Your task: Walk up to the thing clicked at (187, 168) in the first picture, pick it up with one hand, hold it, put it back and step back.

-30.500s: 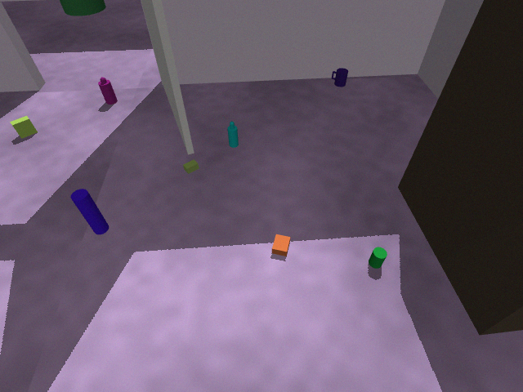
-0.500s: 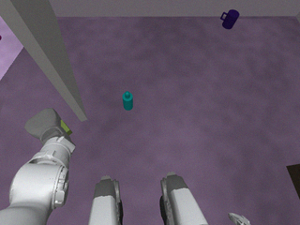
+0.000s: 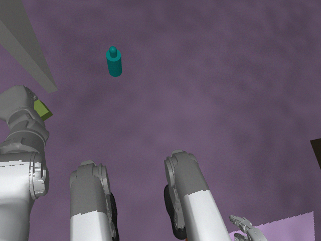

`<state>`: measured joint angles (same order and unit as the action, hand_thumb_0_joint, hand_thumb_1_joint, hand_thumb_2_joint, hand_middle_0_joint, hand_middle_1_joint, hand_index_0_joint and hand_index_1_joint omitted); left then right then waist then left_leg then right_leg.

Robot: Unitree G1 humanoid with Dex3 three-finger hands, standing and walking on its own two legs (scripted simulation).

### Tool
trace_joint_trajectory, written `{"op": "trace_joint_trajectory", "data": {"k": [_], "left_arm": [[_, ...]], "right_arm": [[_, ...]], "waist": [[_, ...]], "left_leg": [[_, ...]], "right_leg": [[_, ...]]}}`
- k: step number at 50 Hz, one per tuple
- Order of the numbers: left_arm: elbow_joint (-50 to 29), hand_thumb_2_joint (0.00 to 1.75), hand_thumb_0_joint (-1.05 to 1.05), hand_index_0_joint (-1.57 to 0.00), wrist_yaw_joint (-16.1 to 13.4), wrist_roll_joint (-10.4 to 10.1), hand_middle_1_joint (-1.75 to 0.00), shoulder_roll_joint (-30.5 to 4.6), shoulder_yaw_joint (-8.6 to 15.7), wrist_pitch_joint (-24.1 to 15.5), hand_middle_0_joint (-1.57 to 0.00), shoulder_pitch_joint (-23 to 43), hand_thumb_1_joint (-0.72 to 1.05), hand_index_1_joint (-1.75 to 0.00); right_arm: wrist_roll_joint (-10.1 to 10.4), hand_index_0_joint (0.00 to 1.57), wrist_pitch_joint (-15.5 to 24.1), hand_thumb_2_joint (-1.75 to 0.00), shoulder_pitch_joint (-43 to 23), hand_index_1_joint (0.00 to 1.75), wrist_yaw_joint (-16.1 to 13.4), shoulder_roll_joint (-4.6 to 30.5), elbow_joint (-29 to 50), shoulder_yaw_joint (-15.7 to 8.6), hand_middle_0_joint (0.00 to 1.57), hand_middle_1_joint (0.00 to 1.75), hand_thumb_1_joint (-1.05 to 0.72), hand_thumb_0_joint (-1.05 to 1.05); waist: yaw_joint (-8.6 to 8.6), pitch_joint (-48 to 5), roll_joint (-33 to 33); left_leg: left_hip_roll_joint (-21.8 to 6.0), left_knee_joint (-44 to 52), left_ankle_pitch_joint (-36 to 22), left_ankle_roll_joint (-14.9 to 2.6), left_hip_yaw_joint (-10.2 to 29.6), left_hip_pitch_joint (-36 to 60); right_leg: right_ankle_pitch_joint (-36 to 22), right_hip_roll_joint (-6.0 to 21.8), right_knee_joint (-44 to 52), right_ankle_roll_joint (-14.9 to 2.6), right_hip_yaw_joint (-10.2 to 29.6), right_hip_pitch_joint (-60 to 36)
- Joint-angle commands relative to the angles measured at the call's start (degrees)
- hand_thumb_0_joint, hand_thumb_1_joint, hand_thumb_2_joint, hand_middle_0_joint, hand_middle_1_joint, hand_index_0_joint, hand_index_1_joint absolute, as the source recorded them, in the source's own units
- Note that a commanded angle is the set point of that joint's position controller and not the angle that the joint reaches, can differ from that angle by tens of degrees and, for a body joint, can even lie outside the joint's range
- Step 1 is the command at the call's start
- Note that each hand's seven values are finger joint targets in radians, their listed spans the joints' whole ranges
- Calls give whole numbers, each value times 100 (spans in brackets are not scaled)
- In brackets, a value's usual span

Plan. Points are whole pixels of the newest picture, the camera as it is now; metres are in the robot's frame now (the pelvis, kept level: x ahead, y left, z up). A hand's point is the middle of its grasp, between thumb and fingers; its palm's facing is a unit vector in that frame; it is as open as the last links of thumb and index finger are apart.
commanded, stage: crouch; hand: left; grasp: from above
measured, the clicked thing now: (34, 114) +0.47 +0.30 -0.19
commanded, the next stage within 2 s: lower in 0.80 s
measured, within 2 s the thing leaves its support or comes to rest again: rests again in 2.00 s
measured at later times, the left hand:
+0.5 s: hand (39, 118) +0.47 +0.31 -0.22, palm faces -0.34 -0.27 -0.90, open 7.2 cm
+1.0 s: hand (41, 120) +0.47 +0.32 -0.27, palm faces -0.34 -0.26 -0.90, open 7.3 cm
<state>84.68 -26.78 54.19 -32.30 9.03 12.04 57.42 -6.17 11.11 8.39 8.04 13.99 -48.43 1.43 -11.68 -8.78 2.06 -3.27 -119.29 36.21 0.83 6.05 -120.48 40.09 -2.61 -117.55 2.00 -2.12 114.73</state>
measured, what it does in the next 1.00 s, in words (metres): lowers itself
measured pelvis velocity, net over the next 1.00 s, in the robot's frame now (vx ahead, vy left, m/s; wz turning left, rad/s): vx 0.00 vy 0.00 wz -0.07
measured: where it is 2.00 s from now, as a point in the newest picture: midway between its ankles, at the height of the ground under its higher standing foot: (144, 225)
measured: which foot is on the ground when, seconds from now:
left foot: down 0.00-1.00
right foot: down 0.00-1.00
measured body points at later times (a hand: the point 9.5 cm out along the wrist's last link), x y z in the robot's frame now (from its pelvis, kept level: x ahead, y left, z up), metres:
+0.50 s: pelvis +0.00 -0.01 -0.08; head +0.24 +0.03 +0.30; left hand +0.48 +0.32 -0.17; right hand +0.03 -0.27 -0.20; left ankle +0.09 +0.13 -0.39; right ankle +0.08 -0.13 -0.39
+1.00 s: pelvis +0.00 +0.00 -0.11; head +0.25 +0.05 +0.26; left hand +0.49 +0.33 -0.22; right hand +0.02 -0.27 -0.21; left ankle +0.09 +0.13 -0.39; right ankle +0.08 -0.13 -0.39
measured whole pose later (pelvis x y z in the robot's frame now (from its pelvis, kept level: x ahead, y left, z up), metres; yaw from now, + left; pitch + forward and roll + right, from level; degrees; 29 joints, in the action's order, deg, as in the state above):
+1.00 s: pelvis +0.00 +0.00 -0.11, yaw -4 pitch +32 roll -8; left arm 90.6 -24.2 58.2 -46.7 12.8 5.3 61.9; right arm -8.7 9.1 8.6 11.8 17.0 -44.3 7.7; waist -14.7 1.3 -2.1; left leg -3.4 -139.8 38.4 2.1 11.2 -134.2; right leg 41.4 -5.1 -136.4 2.6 -5.0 128.0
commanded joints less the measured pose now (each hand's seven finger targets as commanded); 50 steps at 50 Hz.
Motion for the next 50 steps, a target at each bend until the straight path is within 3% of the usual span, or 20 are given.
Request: {"op": "trace_joint_trajectory", "data": {"k": [1,2,4,5,8,10,11,13,20,22,23,24,28,31,33,35,42,44,45,50], "left_arm": [[-928,9,0,-119,-137,113,-23,-1551,25,2,-114,2156,79,-18],[-677,10,0,-119,-104,152,-23,-1501,21,6,-114,2035,78,-18],[-812,9,0,-119,-53,98,-22,-1696,82,-54,-114,2153,78,-17],[-780,10,0,-119,-27,123,-22,-1626,30,-88,-114,2179,79,-17],[-829,5,0,-118,58,169,-20,-1997,154,-191,-113,2241,77,-15],[-677,2,0,-118,85,230,-16,-2055,125,-248,-113,2238,76,-11],[-660,2,0,-117,88,236,-17,-1979,125,-283,-112,2268,76,-12],[-693,4,0,-116,54,217,-19,-2156,209,-365,-111,2331,75,-14],[-393,6,0,-117,106,320,-21,-2358,169,-474,-112,2415,76,-15],[-294,6,0,-118,104,301,-20,-2529,252,-525,-113,2330,78,-15],[-358,7,0,-118,114,325,-24,-2580,260,-548,-112,2390,79,-18],[-287,8,0,-117,117,331,-24,-2721,304,-559,-112,2346,77,-19],[-350,9,0,-119,74,370,-23,-2849,376,-624,-114,2383,79,-18],[-284,11,0,-117,82,451,-24,-2823,329,-608,-113,2270,77,-19],[-318,14,0,-117,77,435,-25,-2780,301,-619,-113,2347,75,-21],[-332,15,0,-117,57,390,-26,-2900,415,-629,-113,2263,76,-22],[-383,18,0,-117,68,443,-28,-2931,320,-660,-113,2195,75,-24],[-441,19,0,-116,29,447,-28,-3052,455,-666,-113,2223,76,-25],[-323,20,0,-117,36,442,-29,-2925,357,-672,-114,2152,76,-25],[5,18,0,-110,-66,426,-26,-2999,399,-704,-107,2138,64,-23]], "right_arm": [[-35,20,91,-89,1154,30,34,1251,105,-387,20,30,-88,0],[-46,20,83,-89,1213,30,47,1270,97,-382,20,30,-88,0],[-67,20,76,-89,1194,30,79,1259,89,-390,20,30,-88,0],[-80,20,84,-89,1211,30,93,1234,96,-376,20,30,-88,0],[-108,20,76,-89,1246,30,130,1293,97,-351,20,30,-89,0],[-119,20,54,-89,1172,30,146,1306,95,-341,20,30,-88,0],[-122,20,57,-89,1240,30,155,1321,100,-322,20,30,-89,0],[-143,20,47,-89,1250,30,173,1318,81,-275,20,30,-88,0],[-209,20,18,-89,1304,30,214,1407,110,-139,20,30,-89,0],[-203,20,6,-89,1287,30,214,1411,146,-96,20,30,-89,0],[-219,20,3,-89,1322,30,224,1453,168,-68,20,30,-89,0],[-224,20,-9,-90,1303,30,221,1459,164,-61,20,30,-89,0],[-246,20,-47,-90,1261,30,235,1500,234,12,20,30,-89,0],[-230,20,-77,-90,1275,30,248,1548,232,44,20,30,-89,0],[-239,20,-95,-90,1305,30,258,1572,286,57,20,30,-90,0],[-237,20,-106,-90,1305,30,262,1618,280,75,20,30,-90,0],[-250,20,-145,-90,1299,30,305,1660,348,155,20,30,-90,0],[-213,20,-160,-90,1316,30,304,1718,363,156,20,30,-90,0],[-236,20,-167,-90,1293,30,317,1668,378,182,20,30,-90,0],[-286,20,-154,-90,1314,30,354,1727,393,255,20,30,-90,0]], "waist": [[28,-3987,1522],[-54,-3802,1330],[-11,-3827,1262],[-90,-3773,1197],[-33,-3762,1278],[-41,-3608,1245],[-127,-3543,1110],[-21,-3642,1160],[-196,-3401,1214],[-124,-3407,1131],[-183,-3376,1156],[-124,-3385,1103],[-145,-3267,1254],[-151,-3268,1451],[-245,-3174,1416],[-200,-3097,1367],[-277,-3015,1547],[-207,-3111,1615],[-255,-3005,1673],[-348,-2791,1420]], "left_leg": [[44,1026,-984,-98,-336,3269],[43,912,-944,-119,-335,3129],[59,696,-926,-156,-419,2768],[61,597,-908,-168,-423,2710],[63,421,-938,-168,-449,2581],[57,302,-774,-176,-464,2331],[70,215,-718,-198,-452,2267],[61,99,-819,-192,-479,2120],[41,-217,-789,-194,-404,1927],[48,-310,-782,-205,-404,1732],[48,-375,-794,-220,-409,1698],[42,-397,-773,-221,-403,1635],[31,-489,-653,-207,-360,1559],[6,-512,-801,-173,-300,1764],[-6,-603,-784,-186,-299,1664],[6,-629,-733,-202,-286,1535],[-20,-715,-810,-168,-216,1554],[-16,-698,-899,-152,-187,1660],[-25,-715,-872,-142,-183,1622],[-32,-871,-804,-184,-160,1305]], "right_leg": [[-1348,-107,1084,-447,-478,-1376],[-1340,-115,1045,-430,-484,-1310],[-1334,-159,964,-410,-455,-1412],[-1324,-154,927,-395,-439,-1362],[-1328,-173,733,-394,-434,-1331],[-1141,-208,652,-401,-436,-1202],[-1110,-191,633,-383,-445,-1124],[-1219,-222,515,-378,-446,-1203],[-1194,-263,188,-378,-559,-1008],[-1201,-295,129,-362,-570,-1085],[-1240,-281,117,-346,-574,-1125],[-1200,-307,86,-348,-579,-1129],[-1066,-331,-33,-361,-648,-952],[-1236,-341,-239,-389,-750,-781],[-1289,-360,-215,-364,-752,-826],[-1234,-350,-253,-353,-770,-749],[-1344,-378,-409,-358,-861,-706],[-1394,-354,-489,-372,-907,-580],[-1374,-364,-517,-377,-917,-569],[-1392,-409,-509,-330,-920,-598]]}}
